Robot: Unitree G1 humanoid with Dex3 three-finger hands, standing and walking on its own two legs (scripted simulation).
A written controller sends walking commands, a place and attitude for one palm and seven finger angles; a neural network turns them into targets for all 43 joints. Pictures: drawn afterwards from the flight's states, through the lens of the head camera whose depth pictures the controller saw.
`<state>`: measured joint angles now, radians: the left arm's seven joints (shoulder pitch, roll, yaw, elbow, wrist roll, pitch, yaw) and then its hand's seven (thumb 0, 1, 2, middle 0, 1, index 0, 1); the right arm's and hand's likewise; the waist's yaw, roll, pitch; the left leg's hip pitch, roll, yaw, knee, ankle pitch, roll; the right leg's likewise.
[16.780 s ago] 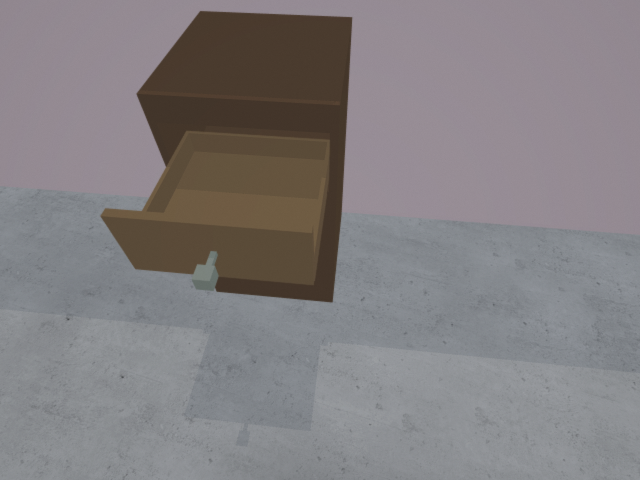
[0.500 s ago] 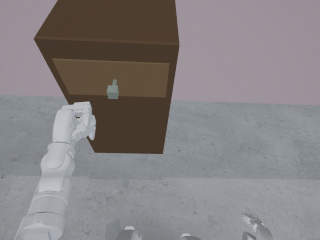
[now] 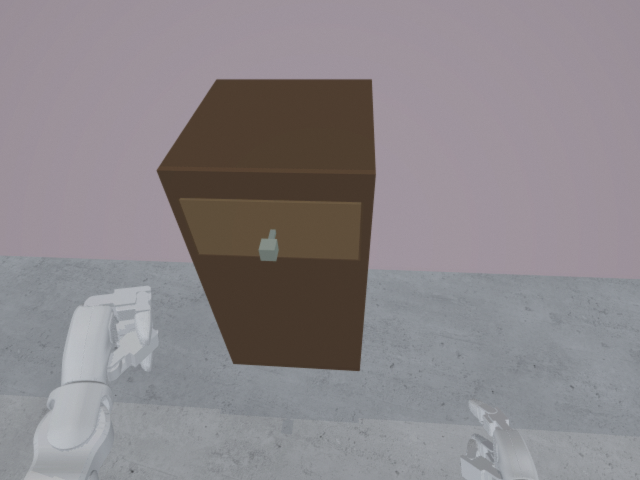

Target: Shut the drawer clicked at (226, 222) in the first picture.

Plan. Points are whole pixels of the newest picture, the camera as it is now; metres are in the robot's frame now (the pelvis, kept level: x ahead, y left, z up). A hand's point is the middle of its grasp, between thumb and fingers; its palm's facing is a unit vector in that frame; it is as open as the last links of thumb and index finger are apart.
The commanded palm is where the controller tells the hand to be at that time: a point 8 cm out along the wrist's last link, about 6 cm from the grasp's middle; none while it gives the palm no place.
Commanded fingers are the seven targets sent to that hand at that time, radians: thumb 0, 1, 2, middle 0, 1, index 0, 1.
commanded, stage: draw the hand back to the body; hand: left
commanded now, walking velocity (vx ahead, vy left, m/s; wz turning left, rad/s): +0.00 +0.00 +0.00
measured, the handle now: (270, 243) +0.61 +0.17 -0.12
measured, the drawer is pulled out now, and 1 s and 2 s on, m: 0.00 0.00 0.00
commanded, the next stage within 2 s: step back with the hand held close in 0.42 s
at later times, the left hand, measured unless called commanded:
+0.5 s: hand (97, 365) +0.19 +0.22 +0.15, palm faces +0.40 -0.84 -0.37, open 3.2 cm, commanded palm +0.13 +0.27 +0.18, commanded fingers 0.00 0.90 0.90 -1.40 -1.60 -1.40 -1.60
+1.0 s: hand (58, 383) +0.16 +0.24 +0.16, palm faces +0.29 -0.81 -0.51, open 3.2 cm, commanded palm +0.10 +0.29 +0.18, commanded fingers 0.00 0.90 0.90 -1.40 -1.60 -1.40 -1.60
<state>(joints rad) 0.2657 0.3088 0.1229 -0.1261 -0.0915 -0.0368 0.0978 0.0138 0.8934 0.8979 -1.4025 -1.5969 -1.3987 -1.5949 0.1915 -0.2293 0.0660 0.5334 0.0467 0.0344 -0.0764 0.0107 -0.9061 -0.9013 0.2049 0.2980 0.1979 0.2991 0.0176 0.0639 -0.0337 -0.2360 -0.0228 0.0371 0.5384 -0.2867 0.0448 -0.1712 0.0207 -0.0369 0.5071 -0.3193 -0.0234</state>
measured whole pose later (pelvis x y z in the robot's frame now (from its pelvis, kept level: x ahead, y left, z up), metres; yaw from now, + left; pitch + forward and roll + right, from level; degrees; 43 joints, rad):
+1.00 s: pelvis -0.03 +0.01 +0.00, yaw +0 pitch +1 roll -1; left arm 0.66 0.43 0.36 -0.60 -0.06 -0.17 0.12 0.01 0.88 0.90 -1.41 -1.60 -1.40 -1.59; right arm 0.19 -0.23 -0.02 0.53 0.01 0.03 -0.07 0.01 -0.91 -0.90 0.20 0.30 0.20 0.30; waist 0.00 0.02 0.04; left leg -0.30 -0.03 0.04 0.50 -0.21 0.06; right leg -0.24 0.02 -0.04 0.47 -0.25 -0.01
